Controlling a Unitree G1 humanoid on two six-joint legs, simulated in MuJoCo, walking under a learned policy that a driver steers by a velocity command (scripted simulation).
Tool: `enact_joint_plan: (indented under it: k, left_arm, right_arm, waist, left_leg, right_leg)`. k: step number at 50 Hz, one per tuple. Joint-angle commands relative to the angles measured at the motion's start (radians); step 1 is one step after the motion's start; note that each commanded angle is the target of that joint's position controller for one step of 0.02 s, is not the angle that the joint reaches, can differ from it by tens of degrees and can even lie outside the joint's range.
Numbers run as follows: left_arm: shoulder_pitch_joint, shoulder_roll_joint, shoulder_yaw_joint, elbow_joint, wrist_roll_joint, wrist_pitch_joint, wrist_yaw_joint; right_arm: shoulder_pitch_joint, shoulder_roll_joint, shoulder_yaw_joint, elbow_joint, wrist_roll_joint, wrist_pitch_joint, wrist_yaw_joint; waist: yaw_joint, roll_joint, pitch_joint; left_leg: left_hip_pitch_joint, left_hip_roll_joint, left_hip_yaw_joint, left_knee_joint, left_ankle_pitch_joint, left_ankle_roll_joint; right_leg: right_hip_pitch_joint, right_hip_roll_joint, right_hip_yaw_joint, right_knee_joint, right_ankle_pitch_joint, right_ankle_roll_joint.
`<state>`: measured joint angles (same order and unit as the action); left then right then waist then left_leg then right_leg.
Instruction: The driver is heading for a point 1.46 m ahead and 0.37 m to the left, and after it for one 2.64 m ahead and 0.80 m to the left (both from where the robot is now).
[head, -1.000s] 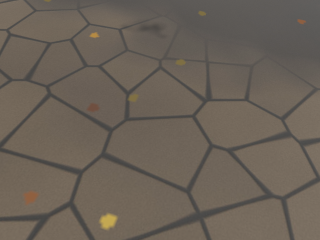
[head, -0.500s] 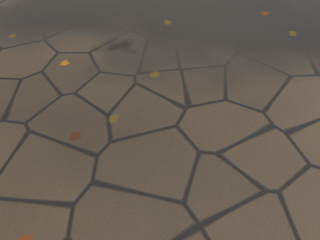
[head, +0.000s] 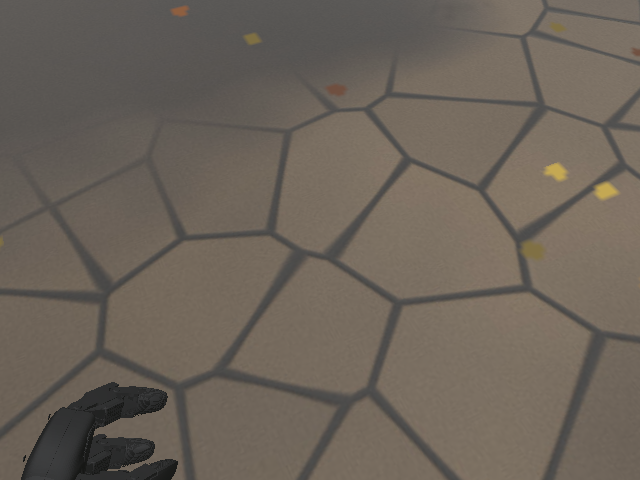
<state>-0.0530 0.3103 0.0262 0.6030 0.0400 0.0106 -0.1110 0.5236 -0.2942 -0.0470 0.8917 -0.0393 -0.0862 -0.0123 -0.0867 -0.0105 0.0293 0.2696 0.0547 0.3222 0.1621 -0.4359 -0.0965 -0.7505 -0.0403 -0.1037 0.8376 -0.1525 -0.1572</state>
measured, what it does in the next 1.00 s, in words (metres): walks ahead, turning left: right foot, then left foot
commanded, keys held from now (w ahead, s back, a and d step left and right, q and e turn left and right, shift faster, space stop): w+q+shift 0.94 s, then w+shift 0.06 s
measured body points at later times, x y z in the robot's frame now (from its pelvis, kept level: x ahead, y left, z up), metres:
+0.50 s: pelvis +0.45 -0.04 +0.00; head +0.47 -0.04 +0.45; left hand +0.39 +0.22 -0.13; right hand +0.65 -0.26 -0.11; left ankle +0.61 +0.01 -0.69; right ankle +0.21 -0.09 -0.67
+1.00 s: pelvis +0.91 +0.03 +0.01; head +0.94 +0.04 +0.46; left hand +0.90 +0.34 -0.07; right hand +1.15 -0.19 -0.10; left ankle +0.70 +0.01 -0.60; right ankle +1.04 -0.06 -0.71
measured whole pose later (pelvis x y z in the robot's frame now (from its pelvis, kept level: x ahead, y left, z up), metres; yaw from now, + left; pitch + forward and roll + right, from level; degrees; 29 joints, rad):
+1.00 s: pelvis +0.91 +0.03 +0.01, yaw +40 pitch +3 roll -1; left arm 0.13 0.29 0.01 0.65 0.06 -0.08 0.02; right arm 0.32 -0.38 -0.09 0.78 -0.01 -0.05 0.02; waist -0.06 0.03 0.02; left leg -0.33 -0.09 -0.11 1.26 -0.37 0.12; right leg -0.43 -0.03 0.01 0.61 -0.23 0.04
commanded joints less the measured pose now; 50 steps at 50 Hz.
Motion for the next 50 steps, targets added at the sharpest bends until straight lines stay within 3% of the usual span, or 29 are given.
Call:
enact_joint_plan:
  k: [1,2,3,4,5,7,10,14,17,20,22,24,25,26,27,28,29,30,31,33,35,39,42,43,45,46,47,48,50]
  left_arm:
    - [0.172,0.071,0.021,0.0,0.006,-0.019,0.035]
    - [0.408,0.12,0.048,0.074,0.008,-0.025,0.053]
    - [0.507,0.199,0.079,0.115,0.019,-0.029,0.072]
    - [0.456,0.291,0.092,0.086,0.02,-0.035,0.086]
    - [0.489,0.27,0.096,0.075,0.015,-0.038,0.094]
    - [0.409,0.162,0.069,0.146,0.018,-0.069,0.108]
    - [0.333,0.047,0.034,0.163,-0.007,-0.109,0.107]
    - [0.359,0.021,0.028,0.208,-0.023,-0.147,0.092]
    - [0.412,0.002,0.014,0.235,-0.023,-0.154,0.099]
    - [0.42,0.039,0.008,0.243,-0.028,-0.148,0.128]
    - [0.409,0.099,0.019,0.237,-0.026,-0.142,0.163]
    - [0.326,0.163,0.039,0.205,-0.015,-0.114,0.189]
    - [0.222,0.19,0.05,0.171,-0.004,-0.098,0.188]
    - [0.15,0.144,0.049,0.169,-0.011,-0.083,0.161]
    - [0.11,-0.038,-0.005,0.1,0.019,-0.103,0.138]
    - [0.241,-0.068,-0.028,0.0,-0.006,-0.124,0.127]
    - [0.253,-0.011,-0.038,-0.014,0.019,-0.154,0.114]
    - [0.229,0.059,-0.023,0.011,0.023,-0.16,0.108]
    - [0.212,0.063,-0.023,0.013,0.04,-0.146,0.108]
    - [0.178,0.051,-0.036,-0.004,0.049,-0.094,0.108]
    - [0.083,0.036,-0.047,-0.044,0.031,-0.078,0.1]
    - [-0.035,-0.016,-0.065,-0.091,-0.024,-0.078,0.09]
    - [-0.013,0.035,-0.046,-0.091,-0.021,-0.091,0.101]
    - [0.06,0.076,-0.027,-0.07,-0.021,-0.097,0.111]
    - [0.436,0.177,0.025,0.015,-0.009,-0.112,0.139]
    - [0.656,0.245,0.049,0.055,0.02,-0.115,0.157]
    - [0.512,0.333,0.068,0.035,0.037,-0.106,0.148]
    - [0.378,0.204,0.058,0.006,0.031,-0.097,0.139]
    - [0.338,0.084,0.031,0.041,0.024,-0.094,0.125]
  right_arm:
    - [-0.052,-0.233,-0.034,-0.038,0.002,0.006,-0.008]
    - [-0.089,-0.254,-0.035,-0.047,0.012,0.017,-0.009]
    - [-0.08,-0.184,-0.019,-0.065,0.011,0.018,-0.003]
    - [0.002,-0.039,0.01,-0.128,0.059,0.012,0.026]
    - [-0.151,-0.141,-0.01,-0.163,0.061,0.0,0.021]
    - [-0.173,-0.094,-0.003,-0.151,0.061,0.001,0.021]
    - [-0.064,-0.043,-0.002,-0.07,0.026,0.063,0.052]
    - [-0.222,-0.011,-0.003,-0.1,0.044,0.09,0.067]
    - [-0.347,-0.004,0.008,-0.14,0.048,0.077,0.073]
    - [-0.394,-0.009,0.022,-0.164,0.037,0.067,0.084]
    - [-0.331,-0.054,0.014,-0.151,0.032,0.076,0.087]
    - [-0.066,-0.136,-0.019,-0.082,0.026,0.094,0.078]
    - [0.187,-0.189,-0.049,-0.01,0.025,0.098,0.064]
    - [0.271,-0.214,-0.071,0.028,0.054,0.09,0.045]
    - [0.147,-0.215,-0.065,0.042,0.056,0.093,0.035]
    - [0.016,-0.23,-0.059,-0.021,0.031,0.09,0.03]
    - [-0.042,-0.199,-0.062,-0.071,0.018,0.089,0.018]
    - [-0.096,-0.143,-0.052,-0.081,0.008,0.083,0.013]
    - [-0.136,-0.141,-0.047,-0.082,0.013,0.071,0.012]
    - [-0.16,-0.144,-0.041,-0.091,0.023,0.03,0.007]
    - [-0.163,-0.167,-0.05,-0.1,0.025,0.004,0.011]
    - [-0.118,-0.183,-0.073,-0.1,0.047,0.001,0.03]
    - [-0.096,-0.196,-0.087,-0.109,0.038,0.011,0.026]
    - [-0.106,-0.213,-0.091,-0.115,0.031,0.01,0.024]
    - [-0.2,-0.225,-0.092,-0.141,0.026,-0.001,0.03]
    - [-0.244,-0.058,-0.046,-0.19,0.018,-0.015,0.022]
    - [-0.108,0.003,-0.016,-0.271,0.079,-0.012,0.028]
    - [-0.176,-0.083,-0.018,-0.219,0.038,0.015,0.018]
    - [-0.282,-0.095,-0.022,-0.226,0.007,0.027,0.046]
  waist:
    - [0.208,0.146,-0.022]
    - [0.326,0.139,-0.134]
    - [0.336,0.048,-0.246]
    - [0.199,-0.223,-0.422]
    - [0.284,-0.025,-0.439]
    - [0.164,0.04,-0.072]
    - [0.056,-0.02,0.008]
    - [0.06,-0.045,0.115]
    - [0.081,-0.056,0.12]
    - [0.059,-0.038,0.098]
    - [0.0,-0.084,0.019]
    - [-0.148,-0.115,-0.101]
    - [-0.278,-0.091,-0.163]
    - [-0.317,0.086,-0.135]
    - [-0.155,0.276,0.005]
    - [0.003,0.258,-0.148]
    - [0.015,0.122,-0.147]
    - [0.06,-0.07,-0.025]
    - [0.106,-0.117,0.042]
    - [0.145,-0.137,0.127]
    - [0.119,-0.112,0.132]
    - [0.012,0.015,0.04]
    - [0.001,0.072,-0.018]
    - [0.037,0.076,-0.075]
    - [0.256,0.04,-0.276]
    - [0.309,-0.169,-0.389]
    - [0.141,-0.506,-0.481]
    - [0.147,-0.234,-0.296]
    - [0.139,-0.038,-0.115]
  left_leg:
    - [-0.215,0.273,-0.053,0.283,1.498,0.199]
    - [-0.328,0.258,-0.055,0.564,1.451,0.208]
    - [-0.585,0.19,-0.087,0.929,0.856,0.2]
    - [-0.947,-0.002,-0.234,1.325,-0.066,0.157]
    - [-0.995,-0.033,-0.429,1.389,0.045,0.182]
    - [-0.998,0.061,-0.397,1.256,0.186,0.183]
    - [-0.843,0.114,-0.409,1.139,0.246,0.163]
    - [-0.948,0.082,-0.345,1.006,0.409,0.16]
    - [-0.975,0.026,-0.225,0.86,0.525,0.186]
    - [-0.878,-0.044,-0.118,0.651,0.56,0.224]
    - [-0.727,-0.106,-0.076,0.586,0.561,0.248]
    - [-0.447,-0.162,-0.096,0.589,0.441,0.286]
    - [-0.215,-0.13,-0.202,0.555,0.369,0.355]
    - [-0.087,-0.067,-0.303,0.403,0.407,0.434]
    - [-0.099,-0.049,-0.465,0.547,0.559,0.454]
    - [0.02,0.093,-0.893,0.381,0.376,0.609]
    - [-0.054,0.197,-1.141,0.103,-0.067,0.605]
    - [-0.239,0.191,-1.114,0.014,-0.21,0.548]
    - [-0.395,0.151,-1.045,-0.002,-0.171,0.51]
    - [-0.661,0.062,-0.898,-0.033,-0.059,0.481]
    - [-0.796,-0.018,-0.754,-0.051,0.141,0.459]
    - [-0.671,-0.086,-0.658,0.023,0.427,0.357]
    - [-0.468,-0.055,-0.703,0.155,0.588,0.305]
    - [-0.42,-0.052,-0.71,0.26,0.714,0.283]
    - [-0.565,-0.11,-0.651,0.713,0.702,0.237]
    - [-0.764,-0.162,-0.572,1.057,0.038,0.248]
    - [-1.034,-0.2,-0.474,1.281,-0.091,0.224]
    - [-1.126,-0.099,-0.444,1.334,0.043,0.229]
    - [-1.076,-0.034,-0.415,1.217,0.165,0.207]
  right_leg:
    - [0.442,0.158,-0.053,-0.081,-0.171,-0.067]
    - [0.744,0.17,-0.005,-0.196,-0.143,-0.084]
    - [1.048,0.018,0.21,-0.228,-0.305,-0.073]
    - [1.298,-0.354,0.787,-0.393,-0.564,-0.113]
    - [1.189,-0.353,0.861,-0.539,-0.53,-0.068]
    - [0.812,-0.292,0.546,-0.573,-0.265,-0.031]
    - [0.573,-0.183,0.286,-0.666,-0.159,0.057]
    - [0.551,-0.083,0.005,-0.751,0.184,0.163]
    - [0.63,-0.044,-0.118,-0.742,0.53,0.18]
    - [0.721,-0.064,-0.182,-0.688,0.931,0.205]
    - [0.802,-0.114,-0.188,-0.546,1.267,0.216]
    - [0.777,-0.157,-0.16,-0.217,1.457,0.216]
    - [0.628,-0.159,-0.125,0.135,1.357,0.204]
    - [0.433,0.017,-0.139,0.659,0.436,0.182]
    - [0.046,0.15,-0.028,0.987,-0.359,0.167]
    - [-0.168,0.128,0.182,1.029,-0.367,0.181]
    - [-0.203,0.078,0.255,0.892,-0.302,0.155]
    - [-0.162,0.024,0.244,0.774,-0.218,0.152]
    - [-0.104,-0.003,0.231,0.68,-0.208,0.167]
    - [0.027,-0.066,0.209,0.464,-0.184,0.212]
    - [0.173,-0.08,0.149,0.216,-0.052,0.241]
    - [0.358,-0.02,0.097,-0.169,0.245,0.22]
    - [0.406,0.024,0.123,-0.322,0.19,0.202]
    - [0.491,0.051,0.128,-0.337,0.106,0.192]
    - [0.914,-0.014,0.166,-0.285,-0.077,0.158]
    - [1.128,-0.285,0.448,-0.316,-0.445,0.158]
    - [1.191,-0.489,1.104,-0.609,-0.68,0.045]
    - [1.04,-0.412,1.002,-0.628,-0.842,0.014]
    - [0.808,-0.288,0.608,-0.587,-0.424,0.04]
